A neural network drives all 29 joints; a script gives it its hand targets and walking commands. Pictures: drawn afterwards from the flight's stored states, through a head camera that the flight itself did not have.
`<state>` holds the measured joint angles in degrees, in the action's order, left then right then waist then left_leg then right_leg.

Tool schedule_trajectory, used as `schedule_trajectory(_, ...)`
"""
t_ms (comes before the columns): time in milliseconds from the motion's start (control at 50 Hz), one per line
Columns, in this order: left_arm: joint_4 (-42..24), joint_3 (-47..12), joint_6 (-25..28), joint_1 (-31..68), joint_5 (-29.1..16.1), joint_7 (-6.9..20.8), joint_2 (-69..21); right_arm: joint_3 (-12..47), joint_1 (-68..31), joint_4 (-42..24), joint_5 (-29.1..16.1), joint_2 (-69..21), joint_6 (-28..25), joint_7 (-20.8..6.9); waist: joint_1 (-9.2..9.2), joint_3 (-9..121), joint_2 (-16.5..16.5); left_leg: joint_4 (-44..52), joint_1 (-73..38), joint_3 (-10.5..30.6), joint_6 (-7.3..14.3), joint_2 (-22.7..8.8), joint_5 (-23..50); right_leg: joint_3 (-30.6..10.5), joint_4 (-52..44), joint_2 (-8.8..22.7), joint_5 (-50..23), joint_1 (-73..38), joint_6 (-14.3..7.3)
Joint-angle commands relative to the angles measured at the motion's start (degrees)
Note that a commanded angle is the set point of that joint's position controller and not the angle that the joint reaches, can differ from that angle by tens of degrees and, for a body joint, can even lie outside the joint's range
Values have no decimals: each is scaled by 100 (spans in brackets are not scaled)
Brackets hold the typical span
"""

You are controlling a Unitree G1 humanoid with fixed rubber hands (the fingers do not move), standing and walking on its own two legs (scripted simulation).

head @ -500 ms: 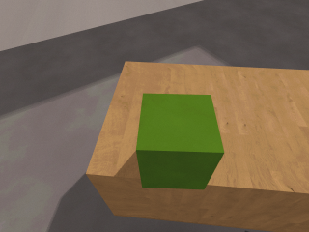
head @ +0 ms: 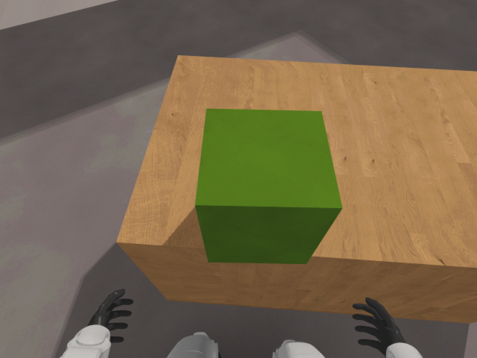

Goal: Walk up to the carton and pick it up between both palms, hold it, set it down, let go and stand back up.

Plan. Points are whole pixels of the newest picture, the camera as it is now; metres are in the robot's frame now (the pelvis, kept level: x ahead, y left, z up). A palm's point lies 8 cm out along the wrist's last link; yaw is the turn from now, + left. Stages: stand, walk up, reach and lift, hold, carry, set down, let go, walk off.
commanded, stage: reach and lift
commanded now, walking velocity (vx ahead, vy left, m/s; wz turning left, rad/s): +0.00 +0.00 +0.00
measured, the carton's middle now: (260, 192) +0.41 -0.03 -0.02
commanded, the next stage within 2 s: none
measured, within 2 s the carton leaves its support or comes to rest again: neither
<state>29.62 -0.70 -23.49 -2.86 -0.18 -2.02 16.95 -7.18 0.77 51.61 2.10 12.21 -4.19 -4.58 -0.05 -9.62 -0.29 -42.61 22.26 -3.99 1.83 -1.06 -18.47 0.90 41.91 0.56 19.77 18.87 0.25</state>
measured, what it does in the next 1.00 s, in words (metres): stands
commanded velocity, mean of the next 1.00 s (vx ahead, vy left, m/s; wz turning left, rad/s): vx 0.00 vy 0.00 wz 0.00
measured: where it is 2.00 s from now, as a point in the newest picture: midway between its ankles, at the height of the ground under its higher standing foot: outside the picture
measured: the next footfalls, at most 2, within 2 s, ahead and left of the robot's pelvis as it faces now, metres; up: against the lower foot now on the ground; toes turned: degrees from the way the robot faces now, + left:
none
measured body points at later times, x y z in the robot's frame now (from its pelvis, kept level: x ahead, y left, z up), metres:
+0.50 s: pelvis +0.02 -0.03 +0.03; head +0.04 -0.02 +0.48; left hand +0.18 +0.23 -0.07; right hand +0.17 -0.23 -0.07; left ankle +0.05 +0.10 -0.71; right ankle +0.01 -0.13 -0.71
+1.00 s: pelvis +0.03 -0.01 +0.03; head +0.02 +0.01 +0.48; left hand +0.19 +0.21 -0.05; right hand +0.19 -0.22 -0.04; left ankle +0.05 +0.10 -0.71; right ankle +0.01 -0.13 -0.71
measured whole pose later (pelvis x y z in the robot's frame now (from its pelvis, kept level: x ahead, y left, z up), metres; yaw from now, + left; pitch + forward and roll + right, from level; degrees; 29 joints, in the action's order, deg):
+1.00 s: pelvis +0.03 -0.01 +0.03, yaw -1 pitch -5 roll +0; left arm 36.2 -2.8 15.0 -14.4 -4.9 -1.9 12.9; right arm -1.5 12.9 44.9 -6.3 6.2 -23.0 -1.2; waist -1.5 -2.9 -2.6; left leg -23.4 6.4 -4.6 0.2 -1.3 -11.9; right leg 0.5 22.6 -0.4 14.3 3.3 -0.7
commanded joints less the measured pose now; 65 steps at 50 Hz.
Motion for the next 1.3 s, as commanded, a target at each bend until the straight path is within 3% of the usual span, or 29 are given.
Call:
schedule_trajectory(0, -1240, 449, -62, -743, 361, 102, 411, -109, 710, -848, -437, 1169, -228, 130, 124, 2066, 170, 1123, -2563, 254, -567, -90, 2285, 503, -1434, -331, -1645, -287, -239)
schedule_trajectory(60, -631, 566, 146, -534, 459, 162, 535, 168, 472, -1029, -309, 925, -255, 265, 39, 1349, 53, 1191, -2233, 66, -470, 147, 2023, 305, -1628, -208, -1944, -364, -140)
schedule_trajectory(160, -398, 793, 552, 125, 390, 218, 612, 333, 262, -1563, -201, 378, -293, 386, -156, 698, 83, 1597, -1972, -80, -341, 214, 1144, 44, -2054, -40, -1022, -164, -48)
schedule_trajectory(220, -458, 828, 890, 360, 266, 203, 610, 378, 354, -1840, -180, 148, -314, 413, -124, 834, 44, 1669, -1989, -103, -270, 193, 1014, -131, -2129, 67, -937, -97, -17)
schedule_trajectory(360, -543, 735, 1908, 29, -11, 309, 587, 427, 882, -1887, -270, -31, -931, 617, 20, 1415, -82, 1753, -2467, -15, -266, 199, 1514, -268, -2231, 188, -1936, -279, 100)
schedule_trajectory(460, -482, 545, 2405, -79, -327, 360, 675, 318, 821, -1901, -243, -74, -1252, 698, 7, 1362, -97, 1879, -2510, -40, -265, 114, 1456, -171, -2386, 99, -1325, -204, -22)
schedule_trajectory(820, -142, 95, 3774, -532, -427, 38, 234, 370, 785, -1413, -751, -30, -1911, 393, -103, 1035, 297, 2131, -2397, 166, -447, -20, 1941, -139, -2556, -77, -907, -558, -360)
schedule_trajectory(1140, -175, -148, 5066, -873, -766, -28, 164, 495, 955, -1640, -1102, -112, -2787, 325, -130, 1022, 23, 1992, -2070, 194, -429, 84, 1610, -327, -2364, -83, -996, -663, -225)
schedule_trajectory(1280, -257, -262, 5445, -901, -911, 1, 177, 601, 957, -1827, -1259, -225, -3072, 324, -184, 968, 49, 1906, -1887, 231, -434, 126, 1397, -362, -2294, -83, -741, -539, -224)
